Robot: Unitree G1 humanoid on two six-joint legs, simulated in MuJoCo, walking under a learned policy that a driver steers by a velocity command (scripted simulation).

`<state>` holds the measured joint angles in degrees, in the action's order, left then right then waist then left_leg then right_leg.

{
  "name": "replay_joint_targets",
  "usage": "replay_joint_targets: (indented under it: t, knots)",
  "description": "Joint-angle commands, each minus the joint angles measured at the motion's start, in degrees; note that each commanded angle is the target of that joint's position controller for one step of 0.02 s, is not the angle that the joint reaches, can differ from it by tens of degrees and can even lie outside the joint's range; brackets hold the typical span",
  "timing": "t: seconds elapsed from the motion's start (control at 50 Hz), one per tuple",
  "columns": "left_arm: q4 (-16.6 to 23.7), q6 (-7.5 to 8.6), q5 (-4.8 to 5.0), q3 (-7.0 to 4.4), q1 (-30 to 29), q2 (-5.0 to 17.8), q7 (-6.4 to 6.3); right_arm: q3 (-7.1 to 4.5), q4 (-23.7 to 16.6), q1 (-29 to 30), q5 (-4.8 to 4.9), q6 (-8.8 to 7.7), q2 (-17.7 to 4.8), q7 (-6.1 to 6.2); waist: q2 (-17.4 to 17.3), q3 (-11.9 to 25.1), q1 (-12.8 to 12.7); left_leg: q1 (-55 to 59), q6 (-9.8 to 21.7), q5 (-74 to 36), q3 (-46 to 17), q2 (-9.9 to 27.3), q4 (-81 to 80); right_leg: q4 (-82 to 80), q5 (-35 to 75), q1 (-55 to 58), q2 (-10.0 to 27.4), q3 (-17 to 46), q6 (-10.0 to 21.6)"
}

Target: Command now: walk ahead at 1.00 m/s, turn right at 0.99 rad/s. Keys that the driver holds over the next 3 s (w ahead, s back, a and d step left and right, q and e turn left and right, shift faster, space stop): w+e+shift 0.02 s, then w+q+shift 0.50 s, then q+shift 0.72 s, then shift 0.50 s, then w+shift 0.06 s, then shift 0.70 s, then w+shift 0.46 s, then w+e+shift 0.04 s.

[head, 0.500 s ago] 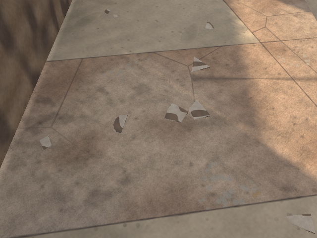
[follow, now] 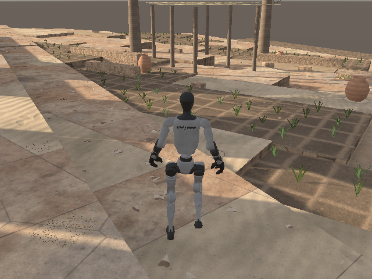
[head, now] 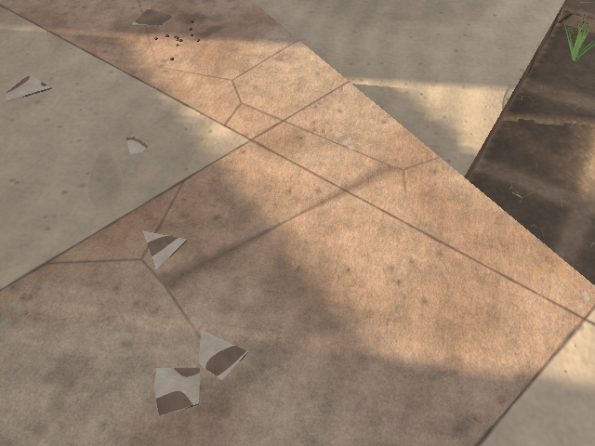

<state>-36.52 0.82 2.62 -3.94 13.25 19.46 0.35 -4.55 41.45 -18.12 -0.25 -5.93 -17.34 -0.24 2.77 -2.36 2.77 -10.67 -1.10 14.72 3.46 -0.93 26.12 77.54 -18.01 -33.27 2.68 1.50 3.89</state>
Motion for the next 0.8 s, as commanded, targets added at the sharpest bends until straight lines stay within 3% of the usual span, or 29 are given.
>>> replay_joint_targets:
  t: [0.02,0.06,0.1,0.16,0.2,0.22,0.24,0.26,0.28,0.3,0.32,0.34,0.36,0.38,0.4,0.42,0.44,0.46,0.5,0.56,0.6,0.64,0.68,0.7,0.72,0.74,0.76,0.78,0.8]
  knots:
    - [6.2,-0.33,0.13,0.62,-2.5,-1.3,0.84,-0.11,-0.9,1.6,0.76,-1.05,-2.4,-0.21,-7.1,-1.4,-1.8,7.9,7.7,-3.8,-14.2,15.9,-14.2,-0.7,3.5,-15.2,6.7,4.8,0.1]
    - [6.8,0.27,-0.29,1.39,-4.3,-2.7,0.85,0.09,0.9,-0.6,-0.11,-1.35,-3.2,-0.45,-4.0,-3.8,-2.1,4.8,9.5,-6.3,-12.2,15.7,-16.6,-5.6,8.0,-16.0,4.9,7.1,-0.3]
    - [7.5,1.14,-0.52,1.58,-7.8,-2.1,1.17,0.18,2.3,-2.5,-0.38,-1.34,-4.7,-0.53,-2.8,-6.9,-2.2,3.6,10.7,-9.4,-8.7,14.8,-19.3,-14.1,13.0,-16.4,2.4,6.5,-0.5]
    - [10.2,3.19,-1.89,2.11,-17.2,-1.8,2.82,0.55,5.3,-7.4,1.85,-0.77,-6.6,-0.29,-1.1,-9.3,-0.3,5.4,11.2,-15.7,-6.5,14.6,-24.2,-30.1,20.5,-11.2,2.5,-1.4,0.1]
    - [11.5,4.5,-1.47,2.16,-21.3,-2.0,3.96,0.62,6.6,-9.9,2.19,-0.37,-8.4,-0.15,-2.3,-9.5,0.6,9.2,11.1,-23.5,-5.5,15.4,-23.9,-37.0,20.2,-6.4,0.6,-3.0,0.0]
    - [11.8,4.92,-1.28,1.76,-21.3,-1.1,4.34,0.62,6.8,-9.7,1.84,0.02,-9.6,-0.1,-4.6,-8.0,-0.3,11.6,10.9,-33.9,-4.3,15.5,-21.3,-39.6,17.6,-2.8,-1.2,-4.0,0.3]
    - [11.8,5.06,-1.21,0.94,-19.8,0.5,4.16,0.64,7.4,-10.3,1.5,0.29,-10.7,0.09,-7.8,-4.9,-2.1,14.0,10.4,-47.7,-4.2,16.1,-17.0,-41.0,15.0,2.5,-3.2,-4.6,0.7]
    - [11.1,4.89,-1.06,-0.36,-14.5,3.3,3.55,0.62,8.2,-11.0,1.1,0.66,-11.8,0.31,-11.8,-0.1,-5.7,15.6,9.8,-59.3,-4.4,16.6,-9.7,-41.5,12.0,10.5,-4.8,-4.3,1.7]
    - [8.8,4.56,-0.73,-1.94,-3.6,6.1,2.54,0.64,8.8,-9.8,0.73,1.18,-12.5,0.56,-14.4,6.1,-12.7,11.2,8.4,-64.7,-3.1,15.3,2.9,-43.5,12.3,25.6,-5.8,-4.7,2.8]
    - [5.3,3.73,-1.08,-3.21,10.0,8.5,1.16,1.21,7.5,-7.5,0.08,1.0,-11.3,0.85,-14.4,13.3,-19.7,-4.8,6.0,-52.1,-3.5,12.7,20.5,-39.7,11.2,47.7,0.2,1.4,3.2]
    - [3.3,4.04,-3.31,-3.93,14.1,14.5,0.55,4.02,5.0,-16.4,-0.16,0.03,1.2,0.38,5.3,26.6,-11.5,-23.7,4.1,2.4,-6.7,3.2,44.8,-43.5,-9.3,67.9,17.9,29.8,8.7]
    - [2.9,4.48,-3.88,-2.96,16.9,10.2,0.9,3.56,4.7,-14.1,2.87,-1.43,-1.9,0.31,9.7,34.4,-13.6,-26.9,5.2,11.1,-14.2,2.2,53.4,-56.6,-23.1,65.5,21.0,46.6,10.0]
    - [1.0,4.91,-3.3,-1.84,14.0,6.3,1.09,2.04,1.8,-4.8,5.25,-1.43,-4.8,0.77,7.5,19.8,-13.4,-34.6,4.9,8.2,-12.8,4.0,56.8,-60.5,-21.9,57.4,18.8,40.0,7.8]
    - [-0.5,5.2,-2.68,-1.31,10.9,4.1,1.14,2.27,0.5,-1.0,4.84,-1.22,-3.5,1.06,3.9,10.9,-11.6,-36.8,4.6,4.6,-11.1,6.4,55.5,-60.8,-13.1,48.4,17.9,30.9,7.1]
    - [-1.6,5.53,-3.22,-0.98,7.7,2.2,1.2,2.18,0.5,0.1,3.37,-0.62,-2.5,1.08,1.4,6.6,-8.6,-34.2,4.4,1.6,-10.4,8.7,53.5,-61.7,-5.4,39.4,16.4,23.7,6.5]
    - [-2.2,6.01,-4.23,-0.39,4.9,-0.7,1.31,1.85,1.2,-2.1,2.96,0.67,-1.5,0.7,2.4,4.9,-5.3,-30.0,4.3,-1.0,-10.9,10.8,52.4,-62.9,-1.1,32.5,14.8,17.8,6.1]
    - [-3.0,6.21,-4.22,-0.17,2.5,-2.7,1.44,1.82,1.5,-3.8,3.35,2.11,0.0,0.19,3.5,3.9,-3.1,-27.2,4.2,-1.2,-10.8,11.8,51.8,-64.5,1.4,28.3,14.2,13.3,6.0]
    - [-3.6,6.3,-3.48,-0.18,0.3,-3.5,1.47,1.78,1.4,-3.7,3.7,3.48,0.8,-0.1,3.2,1.8,-1.8,-27.0,3.9,0.0,-10.7,12.8,50.5,-66.3,4.3,25.4,14.0,8.5,5.4]
    - [-4.5,6.56,-2.84,-0.61,-2.5,-2.2,1.13,1.84,0.0,-0.7,3.09,5.21,1.5,-0.19,2.1,-3.3,-0.4,-29.5,3.1,-1.2,-10.1,13.8,48.3,-69.3,9.8,20.8,14.0,1.0,4.0]
    - [-4.0,6.46,-3.8,-0.85,-6.6,-0.1,-0.34,1.86,-2.4,4.1,1.7,5.0,0.3,-0.94,0.2,-8.1,1.2,-28.9,2.2,-13.6,-6.5,11.7,36.5,-69.9,22.2,16.4,9.2,-11.1,2.9]
    - [-3.8,6.41,-3.16,-1.55,-5.9,3.3,-1.6,1.85,-3.3,8.0,0.46,4.2,-0.7,-2.6,-3.3,-7.2,-0.4,-20.8,2.7,-23.6,-0.6,8.2,22.2,-68.5,28.5,16.5,7.1,-16.3,1.4]
    - [-4.2,6.12,-2.02,-2.7,-3.4,8.4,-2.15,0.82,-3.4,6.3,0.55,3.95,-2.7,-4.09,-2.4,-2.4,0.4,-13.5,3.9,-26.6,3.4,3.6,16.8,-62.4,44.2,23.7,8.3,-16.6,0.4]
    - [-3.3,4.51,-0.41,-3.63,-4.8,11.5,-1.96,-1.34,-1.8,-3.4,1.41,4.96,-7.3,-4.0,1.2,4.2,5.7,-3.8,6.1,-19.3,6.4,-1.3,17.4,-47.9,62.6,29.3,9.6,-15.9,-0.8]
    - [-2.9,3.96,-0.02,-3.54,-6.2,11.0,-1.48,-3.48,-0.1,-12.5,1.34,5.82,-11.7,-3.38,1.1,8.6,10.5,7.8,8.3,-17.7,5.5,-2.9,16.8,-34.5,62.5,26.0,9.8,-14.5,-1.8]
    - [-3.5,4.24,0.37,-2.58,-6.4,7.2,-0.67,-4.72,0.9,-16.1,1.5,6.52,-14.1,-1.97,-4.8,8.4,12.4,16.6,10.3,-22.9,0.7,-1.6,11.1,-16.0,36.7,18.7,5.4,-13.7,-5.3]
    - [-1.4,5.07,-2.86,-0.09,-2.7,-2.8,0.28,-4.63,-0.3,-8.4,0.96,6.29,-17.8,-1.1,-27.3,2.2,3.0,17.8,14.9,-56.2,-13.6,2.6,9.5,8.8,-20.9,3.1,-7.7,-10.4,-8.2]
    - [-0.4,6.11,-2.08,0.84,12.0,-0.9,0.68,-3.36,-6.4,-1.8,-2.62,4.01,-18.8,-1.92,-25.1,20.9,-5.4,27.0,28.1,-44.2,-46.9,17.7,0.0,19.4,-21.9,-4.9,-10.1,4.5,-8.3]
    - [-0.3,6.25,-1.8,-0.18,6.3,6.2,0.47,-3.62,-10.1,1.4,-1.4,3.47,-16.1,-3.09,-11.4,23.9,-1.5,24.3,26.6,-23.8,-52.1,17.9,-7.5,16.0,-17.2,-3.1,-7.8,8.5,-6.2]
    - [1.5,5.72,-1.64,-0.63,-1.2,7.0,-0.24,-3.19,-9.9,3.0,0.42,2.95,-13.6,-3.26,-2.6,14.7,-1.7,16.4,23.8,-11.3,-48.1,15.1,-9.6,9.0,-12.4,-6.3,-6.2,7.7,-5.3]
